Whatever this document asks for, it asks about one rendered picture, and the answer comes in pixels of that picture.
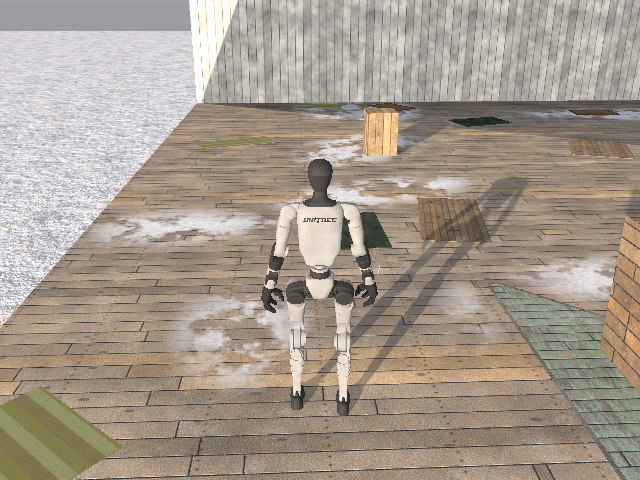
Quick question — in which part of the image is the left robot hand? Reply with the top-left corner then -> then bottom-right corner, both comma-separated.
261,286 -> 284,313

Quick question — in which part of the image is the robot right upper arm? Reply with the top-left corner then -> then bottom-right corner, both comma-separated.
341,202 -> 366,257

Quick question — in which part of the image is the robot torso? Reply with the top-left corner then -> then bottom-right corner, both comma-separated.
296,197 -> 344,300

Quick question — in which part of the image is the robot left upper arm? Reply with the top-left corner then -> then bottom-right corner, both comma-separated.
273,202 -> 299,258

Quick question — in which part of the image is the right robot thigh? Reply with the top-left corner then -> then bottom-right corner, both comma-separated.
334,279 -> 354,351

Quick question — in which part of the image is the left robot forearm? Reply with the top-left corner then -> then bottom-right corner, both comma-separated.
264,242 -> 284,289

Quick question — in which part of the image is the right robot forearm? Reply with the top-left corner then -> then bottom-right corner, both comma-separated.
356,241 -> 375,285

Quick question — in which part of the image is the right robot hand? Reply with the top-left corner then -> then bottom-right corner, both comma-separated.
355,282 -> 378,307

